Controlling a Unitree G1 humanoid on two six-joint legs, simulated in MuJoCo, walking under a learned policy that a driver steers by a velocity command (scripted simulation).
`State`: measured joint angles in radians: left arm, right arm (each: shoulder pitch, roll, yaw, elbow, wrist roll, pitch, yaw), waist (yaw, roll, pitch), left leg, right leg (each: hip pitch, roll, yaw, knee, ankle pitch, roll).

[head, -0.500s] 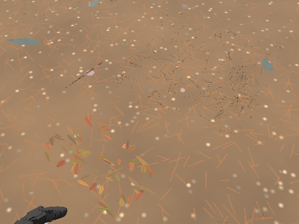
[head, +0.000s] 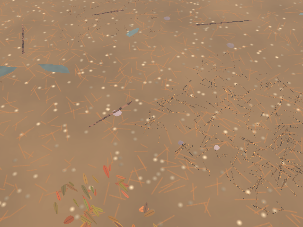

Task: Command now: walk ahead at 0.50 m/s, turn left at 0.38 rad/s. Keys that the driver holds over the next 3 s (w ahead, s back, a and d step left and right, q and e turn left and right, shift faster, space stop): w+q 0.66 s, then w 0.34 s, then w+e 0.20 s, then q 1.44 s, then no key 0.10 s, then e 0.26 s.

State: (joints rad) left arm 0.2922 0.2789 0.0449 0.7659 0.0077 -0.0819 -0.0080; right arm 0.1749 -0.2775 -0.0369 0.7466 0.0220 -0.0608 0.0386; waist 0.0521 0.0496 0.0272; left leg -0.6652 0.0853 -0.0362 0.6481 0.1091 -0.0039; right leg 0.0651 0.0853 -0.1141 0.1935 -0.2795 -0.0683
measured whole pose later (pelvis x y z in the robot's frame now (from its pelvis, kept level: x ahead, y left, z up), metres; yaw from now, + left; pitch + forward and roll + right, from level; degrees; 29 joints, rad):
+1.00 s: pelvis +0.55 +0.10 +0.00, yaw +29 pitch +2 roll -2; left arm 0.40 0.29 0.05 0.85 -0.02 -0.08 -0.01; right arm 0.08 -0.27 -0.03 0.63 0.02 -0.05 0.03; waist 0.11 0.04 0.03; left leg -0.60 0.07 -0.03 0.62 -0.06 0.01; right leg 0.00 0.02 -0.07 0.25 -0.28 -0.01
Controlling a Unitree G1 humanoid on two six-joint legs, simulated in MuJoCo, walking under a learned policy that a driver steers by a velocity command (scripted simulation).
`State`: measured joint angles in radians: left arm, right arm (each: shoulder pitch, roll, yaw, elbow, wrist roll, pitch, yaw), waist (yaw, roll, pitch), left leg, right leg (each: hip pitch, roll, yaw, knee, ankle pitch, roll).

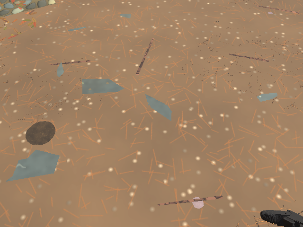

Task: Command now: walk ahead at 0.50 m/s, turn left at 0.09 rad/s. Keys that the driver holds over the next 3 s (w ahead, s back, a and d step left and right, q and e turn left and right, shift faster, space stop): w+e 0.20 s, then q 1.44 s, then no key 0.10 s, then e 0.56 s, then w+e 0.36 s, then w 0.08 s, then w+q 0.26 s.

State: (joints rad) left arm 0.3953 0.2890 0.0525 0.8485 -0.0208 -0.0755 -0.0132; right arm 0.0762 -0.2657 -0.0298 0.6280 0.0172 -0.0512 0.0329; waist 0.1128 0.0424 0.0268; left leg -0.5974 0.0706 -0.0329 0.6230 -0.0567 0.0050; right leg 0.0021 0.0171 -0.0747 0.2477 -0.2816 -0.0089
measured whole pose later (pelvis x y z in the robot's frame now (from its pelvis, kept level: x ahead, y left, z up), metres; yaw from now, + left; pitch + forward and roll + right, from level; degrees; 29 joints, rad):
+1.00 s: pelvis +0.27 +0.04 -0.01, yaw +17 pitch +0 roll -2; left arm 0.07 0.31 0.08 0.82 0.01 0.03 0.03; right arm 0.22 -0.30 -0.08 0.72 -0.01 0.06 -0.01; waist -0.01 -0.03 0.06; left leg -0.32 0.01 0.00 0.61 -0.31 0.05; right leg -0.45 -0.08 -0.09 0.81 -0.45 0.05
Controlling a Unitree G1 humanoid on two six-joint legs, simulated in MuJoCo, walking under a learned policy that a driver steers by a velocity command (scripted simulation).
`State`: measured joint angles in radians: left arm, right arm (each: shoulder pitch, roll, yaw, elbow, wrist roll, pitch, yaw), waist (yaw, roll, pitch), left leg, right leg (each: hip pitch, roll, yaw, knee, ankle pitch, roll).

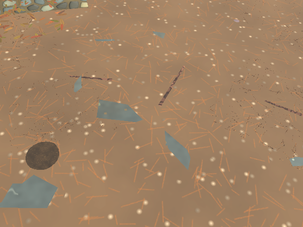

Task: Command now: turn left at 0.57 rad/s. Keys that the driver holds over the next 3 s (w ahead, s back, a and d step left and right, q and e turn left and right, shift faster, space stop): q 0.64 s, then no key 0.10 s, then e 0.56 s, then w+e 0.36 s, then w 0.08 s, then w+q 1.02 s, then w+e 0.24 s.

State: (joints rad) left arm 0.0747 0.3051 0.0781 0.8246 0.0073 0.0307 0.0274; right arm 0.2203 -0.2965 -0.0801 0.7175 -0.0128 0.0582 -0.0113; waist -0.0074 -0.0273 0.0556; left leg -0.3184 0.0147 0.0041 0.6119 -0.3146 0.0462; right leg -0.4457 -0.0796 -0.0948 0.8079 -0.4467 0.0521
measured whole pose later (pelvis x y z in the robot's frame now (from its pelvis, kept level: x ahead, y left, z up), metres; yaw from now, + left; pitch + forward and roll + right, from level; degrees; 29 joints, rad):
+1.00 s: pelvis +0.00 +0.03 +0.01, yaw +22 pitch -1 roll +0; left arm 0.20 0.31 0.03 0.86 -0.01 0.02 0.00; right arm 0.12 -0.23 -0.03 0.68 -0.02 0.03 -0.02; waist 0.06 -0.05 0.05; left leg -0.21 -0.01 0.05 0.50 -0.28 0.03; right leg -0.24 -0.07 -0.01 0.58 -0.32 0.06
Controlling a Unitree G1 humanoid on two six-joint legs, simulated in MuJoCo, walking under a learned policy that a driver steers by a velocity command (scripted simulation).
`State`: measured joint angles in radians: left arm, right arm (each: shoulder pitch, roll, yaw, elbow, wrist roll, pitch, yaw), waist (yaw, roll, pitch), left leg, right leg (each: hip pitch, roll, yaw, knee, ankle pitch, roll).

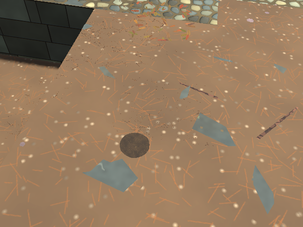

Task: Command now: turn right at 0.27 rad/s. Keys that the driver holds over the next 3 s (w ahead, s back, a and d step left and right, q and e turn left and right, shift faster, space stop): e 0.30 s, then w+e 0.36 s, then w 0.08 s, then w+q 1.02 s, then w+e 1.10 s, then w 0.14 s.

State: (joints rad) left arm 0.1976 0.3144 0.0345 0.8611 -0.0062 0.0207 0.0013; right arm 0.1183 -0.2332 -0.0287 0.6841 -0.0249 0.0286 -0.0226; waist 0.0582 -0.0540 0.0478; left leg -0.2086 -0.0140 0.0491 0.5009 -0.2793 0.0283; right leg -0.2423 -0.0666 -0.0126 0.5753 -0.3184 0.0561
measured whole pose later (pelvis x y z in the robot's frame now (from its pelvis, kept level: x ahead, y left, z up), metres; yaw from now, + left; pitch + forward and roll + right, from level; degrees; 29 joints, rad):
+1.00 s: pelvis +0.24 -0.07 +0.01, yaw -23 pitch +2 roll +1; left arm 0.27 0.30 0.04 0.70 0.00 -0.08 0.00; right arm 0.29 -0.28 -0.06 0.82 0.01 -0.10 0.03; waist -0.02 -0.04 0.01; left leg -0.21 -0.07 -0.05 0.37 -0.19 0.05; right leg -0.45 -0.02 0.05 1.07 -0.34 -0.02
